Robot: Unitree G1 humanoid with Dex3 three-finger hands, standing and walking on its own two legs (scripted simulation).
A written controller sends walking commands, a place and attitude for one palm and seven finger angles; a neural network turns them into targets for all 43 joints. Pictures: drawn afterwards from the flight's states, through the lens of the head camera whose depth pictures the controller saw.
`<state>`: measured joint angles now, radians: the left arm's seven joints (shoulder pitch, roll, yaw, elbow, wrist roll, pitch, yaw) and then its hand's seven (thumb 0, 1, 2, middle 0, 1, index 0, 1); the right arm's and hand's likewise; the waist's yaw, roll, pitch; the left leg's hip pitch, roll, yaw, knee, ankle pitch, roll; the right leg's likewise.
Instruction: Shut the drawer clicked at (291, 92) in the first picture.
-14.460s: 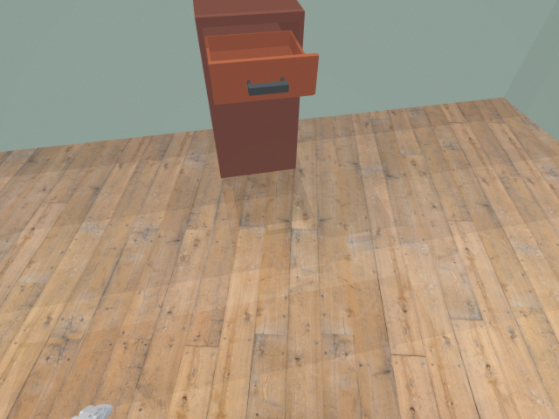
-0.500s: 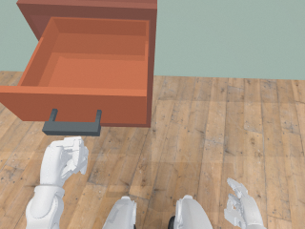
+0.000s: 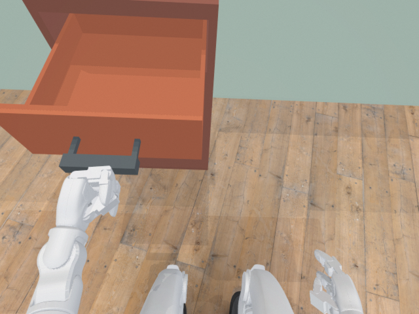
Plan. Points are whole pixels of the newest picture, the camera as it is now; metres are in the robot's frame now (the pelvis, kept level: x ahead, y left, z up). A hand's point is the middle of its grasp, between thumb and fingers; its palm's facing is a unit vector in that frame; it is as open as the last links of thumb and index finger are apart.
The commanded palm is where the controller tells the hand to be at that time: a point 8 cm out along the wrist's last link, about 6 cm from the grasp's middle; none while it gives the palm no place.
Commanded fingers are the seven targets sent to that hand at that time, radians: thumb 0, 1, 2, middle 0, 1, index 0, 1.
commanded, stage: push the drawer shut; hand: left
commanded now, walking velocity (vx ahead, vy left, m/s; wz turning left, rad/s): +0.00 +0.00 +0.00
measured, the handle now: (103, 153) +0.39 +0.22 +0.03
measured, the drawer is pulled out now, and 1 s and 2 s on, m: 0.28 0.14 0.04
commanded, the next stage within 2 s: none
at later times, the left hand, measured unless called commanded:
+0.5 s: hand (119, 164) +0.37 +0.19 +0.03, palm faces +0.01 -1.00 -0.05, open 3.1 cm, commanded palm +0.37 +0.24 +0.04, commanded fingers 0.00 0.90 0.90 -1.40 -1.60 -1.40 -1.60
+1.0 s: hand (127, 133) +0.44 +0.19 +0.03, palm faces +0.02 -1.00 -0.05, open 3.1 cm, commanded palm +0.43 +0.24 +0.04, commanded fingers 0.00 0.90 0.90 -1.40 -1.60 -1.40 -1.60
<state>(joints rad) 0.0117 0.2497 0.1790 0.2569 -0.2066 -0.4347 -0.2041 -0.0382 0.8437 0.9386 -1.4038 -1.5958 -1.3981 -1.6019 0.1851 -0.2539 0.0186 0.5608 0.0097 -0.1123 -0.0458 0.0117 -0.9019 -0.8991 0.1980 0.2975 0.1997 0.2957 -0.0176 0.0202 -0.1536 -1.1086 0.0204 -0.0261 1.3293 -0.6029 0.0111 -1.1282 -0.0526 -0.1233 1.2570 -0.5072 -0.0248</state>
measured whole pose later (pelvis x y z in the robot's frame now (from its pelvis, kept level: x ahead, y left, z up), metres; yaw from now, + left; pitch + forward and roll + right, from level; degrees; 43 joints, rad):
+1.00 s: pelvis -0.01 +0.01 +0.00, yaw -1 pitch +24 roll -3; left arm -0.58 0.37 0.33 0.88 -0.14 -0.49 -0.20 0.00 0.81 0.93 -1.40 -1.60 -1.40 -1.60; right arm 0.26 -0.26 0.03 0.63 -0.01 -0.05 -0.03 0.01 -0.90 -0.90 0.20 0.30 0.20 0.30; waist -0.11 0.02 -0.14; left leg -1.16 0.03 0.00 1.30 -0.57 0.02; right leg -1.18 -0.04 -0.10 1.22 -0.46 -0.01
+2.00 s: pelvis -0.01 +0.01 -0.02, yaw -3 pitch +30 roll -5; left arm -1.04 0.64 0.46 1.24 -0.01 -0.44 -0.22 0.06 0.79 0.91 -1.40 -1.60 -1.40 -1.60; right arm 0.32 -0.27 0.08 0.63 -0.05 0.03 0.00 0.00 -0.90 -0.90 0.20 0.30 0.20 0.30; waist -0.24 0.04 -0.11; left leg -1.33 0.05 -0.03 1.38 -0.58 0.03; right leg -1.33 -0.02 -0.13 1.24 -0.44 -0.01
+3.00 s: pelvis -0.04 +0.02 -0.04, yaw -5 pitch +34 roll -9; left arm -1.35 0.88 0.42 1.34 0.09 -0.28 -0.24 0.06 0.59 0.89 -1.40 -1.60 -1.40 -1.60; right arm 0.38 -0.26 0.15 0.62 -0.07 0.00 0.00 0.00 -0.90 -0.90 0.20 0.30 0.20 0.30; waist -0.34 0.04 -0.08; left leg -1.52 0.05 -0.07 1.46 -0.55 0.04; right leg -1.48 -0.01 -0.16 1.27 -0.39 0.00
